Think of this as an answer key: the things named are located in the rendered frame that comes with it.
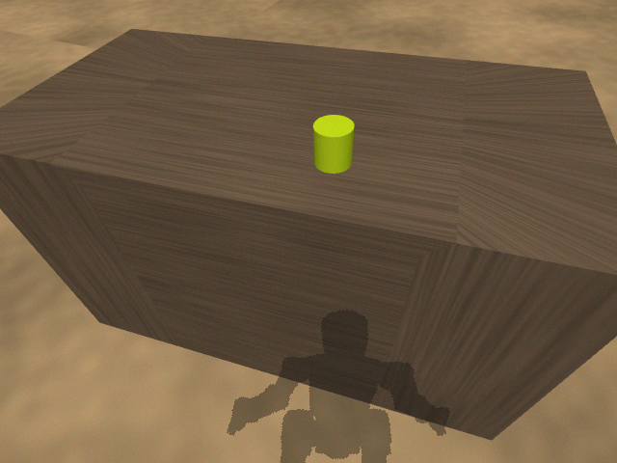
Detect can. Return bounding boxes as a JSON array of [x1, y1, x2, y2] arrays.
[[313, 115, 355, 174]]

